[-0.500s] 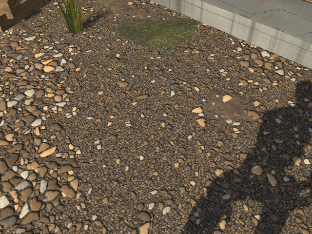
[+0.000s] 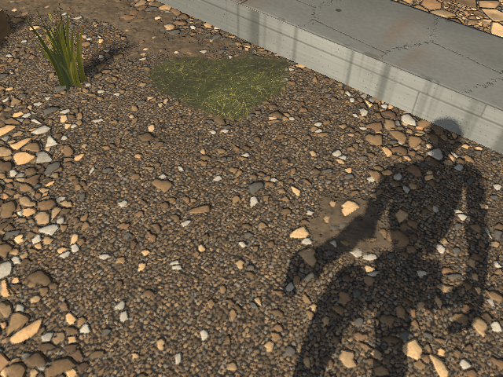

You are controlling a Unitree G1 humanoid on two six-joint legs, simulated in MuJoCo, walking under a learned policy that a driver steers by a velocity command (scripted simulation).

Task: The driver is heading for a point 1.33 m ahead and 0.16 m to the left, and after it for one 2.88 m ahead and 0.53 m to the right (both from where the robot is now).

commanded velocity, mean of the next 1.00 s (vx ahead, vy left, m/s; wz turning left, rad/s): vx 0.50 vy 0.00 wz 0.00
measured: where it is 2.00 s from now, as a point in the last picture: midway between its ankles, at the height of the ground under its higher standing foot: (256, 217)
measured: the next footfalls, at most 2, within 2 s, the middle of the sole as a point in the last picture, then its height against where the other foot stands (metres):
right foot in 0.30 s outside the picture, level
left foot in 0.88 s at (228, 328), level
